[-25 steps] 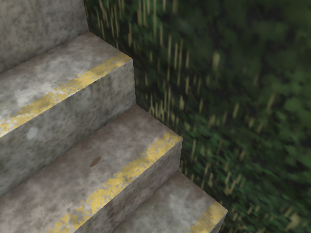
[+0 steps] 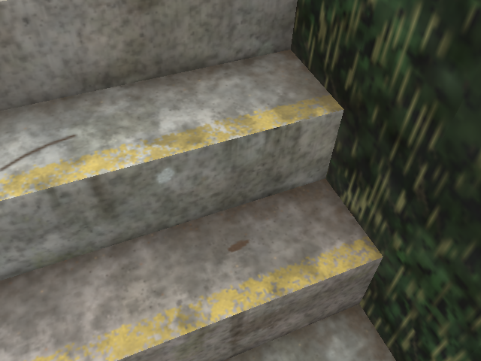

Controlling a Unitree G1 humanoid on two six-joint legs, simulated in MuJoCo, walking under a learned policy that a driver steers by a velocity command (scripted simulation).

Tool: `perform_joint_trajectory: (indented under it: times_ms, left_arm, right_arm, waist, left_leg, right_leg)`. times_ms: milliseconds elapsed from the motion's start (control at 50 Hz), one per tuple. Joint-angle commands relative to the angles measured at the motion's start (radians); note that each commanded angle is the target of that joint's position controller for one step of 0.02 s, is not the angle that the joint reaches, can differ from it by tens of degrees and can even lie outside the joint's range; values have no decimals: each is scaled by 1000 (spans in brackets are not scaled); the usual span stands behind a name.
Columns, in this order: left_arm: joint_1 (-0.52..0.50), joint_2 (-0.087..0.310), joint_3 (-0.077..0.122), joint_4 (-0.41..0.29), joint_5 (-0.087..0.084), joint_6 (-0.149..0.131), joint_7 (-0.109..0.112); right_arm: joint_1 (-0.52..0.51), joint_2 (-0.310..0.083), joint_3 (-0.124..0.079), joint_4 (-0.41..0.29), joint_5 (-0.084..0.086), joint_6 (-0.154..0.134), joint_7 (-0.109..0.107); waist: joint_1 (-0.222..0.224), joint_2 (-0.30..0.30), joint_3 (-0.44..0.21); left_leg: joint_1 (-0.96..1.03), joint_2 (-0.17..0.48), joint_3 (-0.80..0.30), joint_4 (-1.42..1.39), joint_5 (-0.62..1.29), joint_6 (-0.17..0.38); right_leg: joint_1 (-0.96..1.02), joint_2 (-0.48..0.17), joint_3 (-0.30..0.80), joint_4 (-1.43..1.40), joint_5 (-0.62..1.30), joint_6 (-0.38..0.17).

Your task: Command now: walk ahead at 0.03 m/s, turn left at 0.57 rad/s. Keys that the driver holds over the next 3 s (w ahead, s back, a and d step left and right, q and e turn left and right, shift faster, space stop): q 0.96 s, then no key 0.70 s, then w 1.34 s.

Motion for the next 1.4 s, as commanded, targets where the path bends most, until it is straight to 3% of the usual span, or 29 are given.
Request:
perform_joint_trajectory:
  times_ms: [20, 60, 120, 260, 300, 320, 340, 360, 400, 420, 460, 600, 620, 680, 720, 780, 820, 900, 980, 1000, 1020, 1040, 1080, 1120, 1160, 1280, 1320, 1360, 1400]
  left_arm:
    - [-98, 1, -6, -124, 6, 9, -52]
    - [-141, 43, 12, -125, 32, 8, -41]
    - [-147, 60, 2, -137, 29, 32, -25]
    - [35, 33, -13, -127, -38, 50, 10]
    - [44, 25, -14, -115, -19, 26, 24]
    - [35, 55, -12, -135, 2, 14, 27]
    - [32, 158, 20, -185, 7, 25, 37]
    - [24, 154, 30, -214, 13, 29, 46]
    - [-120, 65, -5, -212, 16, 31, 49]
    - [-147, 52, -25, -196, 25, 28, 62]
    - [-120, 26, -33, -174, 14, 17, 78]
    - [-11, 128, 45, -149, 14, 31, 59]
    - [53, 123, 53, -100, -14, 34, 55]
    - [4, 132, 61, -71, -20, 36, 31]
    - [-183, 91, 49, -150, -45, 27, 22]
    - [-79, 62, 42, -102, 16, 17, -1]
    - [-69, 61, 32, -109, 28, 36, -11]
    - [-143, 43, -3, -163, 11, 56, -30]
    - [27, 63, 13, -70, -45, 62, 4]
    - [67, 40, 10, -49, -31, 52, 20]
    - [10, 56, 5, -50, -4, 30, 25]
    - [-58, 129, 20, -105, -5, 23, 28]
    - [-109, 75, 18, -135, -1, 24, 32]
    - [-145, 76, 20, -86, 19, 25, 44]
    - [-88, 38, 12, -55, 9, 12, 53]
    - [72, 51, 41, 45, -14, 12, 49]
    - [0, 88, 51, 21, -33, -10, 27]
    - [-15, 44, 43, 32, -29, -9, 4]
    - [25, -31, 25, 46, -55, 4, -3]
  right_arm:
    - [120, -235, -68, -78, 15, -12, -28]
    - [-43, -192, -55, -120, 13, -17, -30]
    - [-30, -159, -52, -86, 11, -21, -31]
    - [-83, -130, -54, -83, -24, -31, -50]
    - [-55, -80, -46, -80, 7, -34, -17]
    - [-5, -21, -38, -61, 20, -40, 7]
    - [54, -90, -67, -77, 30, -35, 6]
    - [69, -130, -85, -68, 10, -37, 2]
    - [-42, -87, -78, -69, -26, -16, 6]
    - [-79, -31, -58, -101, -28, -1, 21]
    - [-39, -62, -57, -71, -2, 14, 43]
    - [-10, -48, -42, -38, 34, 2, 53]
    - [5, -76, -52, 3, 32, 8, 52]
    - [93, -91, -73, 44, 9, -10, 48]
    - [146, -222, -119, -5, -15, -21, 26]
    - [-66, -175, -89, -45, 16, -34, 29]
    - [-45, -146, -78, -23, 24, -24, 15]
    - [113, -160, -81, 9, 5, -13, -13]
    - [57, -167, -79, -5, -8, 16, -20]
    - [33, -139, -69, -10, 12, 3, -4]
    - [41, -57, -56, 4, 29, -18, 22]
    - [55, -63, -61, -17, 41, -27, 29]
    - [63, -141, -91, 0, -41, -14, 21]
    - [22, -73, -61, -26, -15, 4, 25]
    - [5, -85, -49, -25, 1, 8, 45]
    - [-10, 9, 0, 27, 41, 8, 54]
    - [66, -23, -25, 51, 19, -6, 39]
    - [114, -28, -29, 59, 11, -21, 28]
    - [116, -41, -26, 25, -18, -41, 12]
  waist:
    - [-126, 354, -123]
    - [-53, 221, 8]
    - [-50, 118, 14]
    - [8, 273, -160]
    - [13, 71, -132]
    - [8, -162, -140]
    - [6, -307, -247]
    - [0, -203, -291]
    - [-47, -69, -82]
    - [-85, -46, -12]
    - [-68, 40, 16]
    - [-2, -244, -94]
    - [23, -150, -112]
    - [-63, -5, -14]
    - [-182, 417, -50]
    - [-25, 109, 0]
    - [-28, 78, 39]
    - [-91, 177, 12]
    - [-25, 258, -119]
    - [11, 199, -113]
    - [-6, -18, -92]
    - [-10, -263, -119]
    - [-37, -126, -120]
    - [-92, -99, 44]
    - [-55, -5, 31]
    - [44, -117, -29]
    - [-19, -163, -75]
    - [-69, -34, -51]
    - [-76, 202, -127]
  left_leg:
    - [223, 324, -617, -355, 758, 315]
    - [4, 261, -547, -417, 246, 307]
    - [61, 140, -428, -279, 367, 233]
    - [27, 144, -447, -186, 689, 164]
    - [-102, 62, -373, -21, 513, 109]
    - [-288, -33, -266, 239, 116, 57]
    - [-386, -128, -179, 566, -183, -37]
    - [-367, -106, -206, 882, -149, -85]
    - [-481, -63, -182, 1132, 53, -104]
    - [-481, -51, -231, 1064, 156, -103]
    - [-420, -94, -161, 947, 279, -122]
    - [-125, 8, -33, 13, -77, -6]
    - [-41, -95, 108, -58, -126, 7]
    - [96, -32, -1, -242, 55, 62]
    - [91, 297, -733, -513, -98, 299]
    - [-49, 195, -492, -453, -1, 269]
    - [-43, 87, -404, -329, 55, 274]
    - [169, 73, -465, -323, 172, 206]
    - [32, 106, -465, -271, 444, 159]
    - [-65, 66, -448, -189, 458, 128]
    - [-210, -46, -313, 37, 245, 69]
    - [-395, -172, -186, 269, -92, 0]
    - [-391, -99, -170, 768, -63, -51]
    - [-479, -100, -188, 773, 47, -80]
    - [-530, -99, -193, 647, 53, -91]
    - [-186, -100, 113, -121, -35, -23]
    - [78, -51, 63, -114, 202, 40]
    - [175, -16, 1, -258, 180, 54]
    - [178, 251, -344, -423, 177, 151]
  right_leg:
    - [-375, 92, 254, 492, -169, 84]
    - [-381, 92, 313, 647, 20, 105]
    - [-392, 150, 233, 517, 56, 68]
    - [45, 152, 266, -50, -9, -43]
    - [245, 144, 241, -266, 136, -32]
    - [386, -36, 450, -334, 360, -51]
    - [410, -272, 745, -425, 675, -171]
    - [307, -322, 851, -492, 460, -257]
    - [125, -166, 597, -468, 20, -216]
    - [48, -90, 487, -393, 20, -205]
    - [-12, -57, 397, -376, -51, -223]
    - [234, -100, 357, -458, -57, -186]
    - [216, -107, 337, -467, -172, -187]
    - [5, -77, 265, -264, -205, -103]
    - [-307, 162, 217, 370, -246, 19]
    - [-282, 137, 351, 787, 57, 61]
    - [-327, 161, 301, 829, 131, 57]
    - [-321, 177, 268, 309, -78, 58]
    - [160, 219, 193, -184, -109, -10]
    - [290, 197, 214, -287, 109, -28]
    - [377, 105, 350, -330, 233, -40]
    - [416, -138, 685, -437, 448, -169]
    - [191, -192, 785, -479, -4, -353]
    - [108, -63, 638, -434, -179, -308]
    - [233, -37, 591, -427, -46, -293]
    - [325, 36, 412, -424, 268, -219]
    - [132, -41, 456, -403, 288, -199]
    - [38, 15, 418, -309, 105, -160]
    - [-25, 123, 303, -91, -70, -54]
